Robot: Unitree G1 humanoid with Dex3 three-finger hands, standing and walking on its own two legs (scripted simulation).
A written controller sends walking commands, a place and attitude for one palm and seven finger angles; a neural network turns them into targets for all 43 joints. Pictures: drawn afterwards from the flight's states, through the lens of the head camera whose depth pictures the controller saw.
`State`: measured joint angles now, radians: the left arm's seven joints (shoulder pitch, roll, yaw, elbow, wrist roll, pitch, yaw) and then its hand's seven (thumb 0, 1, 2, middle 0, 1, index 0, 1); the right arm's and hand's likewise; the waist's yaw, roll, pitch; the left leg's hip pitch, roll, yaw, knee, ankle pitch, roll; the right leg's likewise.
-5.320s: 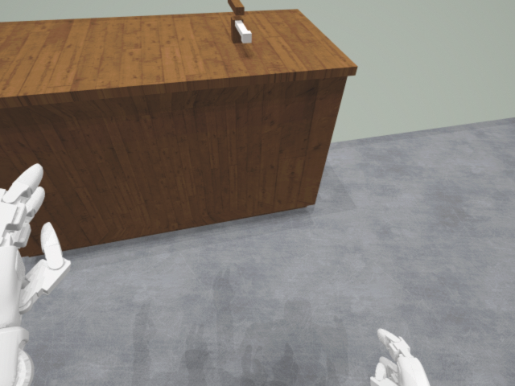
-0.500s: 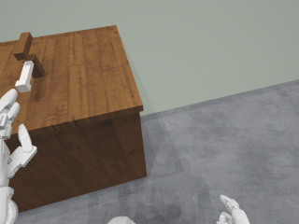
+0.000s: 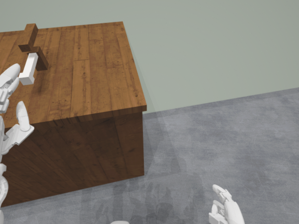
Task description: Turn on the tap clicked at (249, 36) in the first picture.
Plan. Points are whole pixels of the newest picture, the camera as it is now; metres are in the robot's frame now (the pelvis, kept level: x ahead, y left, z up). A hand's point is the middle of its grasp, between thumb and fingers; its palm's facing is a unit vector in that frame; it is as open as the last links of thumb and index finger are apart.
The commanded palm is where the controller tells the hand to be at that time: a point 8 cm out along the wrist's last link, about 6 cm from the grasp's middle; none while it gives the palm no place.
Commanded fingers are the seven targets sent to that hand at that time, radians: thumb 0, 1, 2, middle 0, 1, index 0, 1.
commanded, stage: come to a stop and stand still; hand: left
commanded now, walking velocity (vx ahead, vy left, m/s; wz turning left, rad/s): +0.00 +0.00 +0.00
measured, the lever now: (26, 78) +0.44 +0.44 +0.11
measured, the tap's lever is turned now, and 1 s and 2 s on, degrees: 0 0 0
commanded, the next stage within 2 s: look again from close up in 0.92 s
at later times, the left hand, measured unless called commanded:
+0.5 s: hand (19, 133) +0.23 +0.29 +0.17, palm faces +0.37 -0.86 -0.34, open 7.4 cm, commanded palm +0.16 +0.32 +0.18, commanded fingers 0.00 0.90 0.90 -0.20 -0.30 -0.20 -0.30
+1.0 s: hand (22, 126) +0.25 +0.31 +0.16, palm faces +0.36 -0.87 -0.34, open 7.4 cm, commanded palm +0.19 +0.34 +0.18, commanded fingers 0.00 0.90 0.90 -0.20 -0.30 -0.20 -0.30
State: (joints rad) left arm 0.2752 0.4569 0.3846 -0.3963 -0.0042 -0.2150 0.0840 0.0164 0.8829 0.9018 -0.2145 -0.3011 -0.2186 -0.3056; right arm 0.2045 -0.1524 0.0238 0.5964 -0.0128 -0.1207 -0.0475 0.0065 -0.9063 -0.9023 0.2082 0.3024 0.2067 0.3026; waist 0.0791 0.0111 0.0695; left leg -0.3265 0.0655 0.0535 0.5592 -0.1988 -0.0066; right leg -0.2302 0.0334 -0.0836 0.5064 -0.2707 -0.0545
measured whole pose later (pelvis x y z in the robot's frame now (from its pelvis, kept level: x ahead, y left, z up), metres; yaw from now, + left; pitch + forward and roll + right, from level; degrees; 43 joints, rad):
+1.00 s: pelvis +0.02 +0.06 +0.01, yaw -1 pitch +0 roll -1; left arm 0.40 0.36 0.34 -0.44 -0.05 -0.17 0.10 0.02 0.89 0.90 -0.21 -0.30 -0.21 -0.30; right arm 0.18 -0.19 0.04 0.56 -0.01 -0.08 -0.04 0.01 -0.91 -0.90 0.21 0.30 0.21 0.30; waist 0.03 -0.03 0.03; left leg -0.22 -0.04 0.03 0.40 -0.18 0.06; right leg -0.13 -0.01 0.00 0.33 -0.20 0.03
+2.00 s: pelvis +0.07 +0.07 -0.02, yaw +0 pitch +0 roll -1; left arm 0.43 0.38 0.36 -0.50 -0.05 -0.23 0.12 0.02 0.89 0.90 -0.21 -0.30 -0.21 -0.30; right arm 0.22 -0.20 0.01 0.59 0.02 -0.05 -0.02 0.01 -0.91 -0.90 0.21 0.30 0.21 0.30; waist 0.01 -0.01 0.02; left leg -0.32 -0.05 0.07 0.77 -0.40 0.05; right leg -0.19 -0.04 -0.02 0.66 -0.46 0.04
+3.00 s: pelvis +0.07 +0.15 +0.00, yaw +0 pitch -2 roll -1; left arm 0.33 0.37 0.39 -0.40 -0.04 -0.30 0.09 0.02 0.89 0.90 -0.21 -0.30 -0.21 -0.30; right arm 0.27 -0.16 0.04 0.62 0.00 -0.18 0.04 0.01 -0.91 -0.90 0.21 0.30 0.21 0.30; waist 0.03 -0.04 0.09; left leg -0.24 -0.07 0.04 0.49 -0.21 0.08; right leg -0.23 -0.01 0.00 0.48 -0.22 0.01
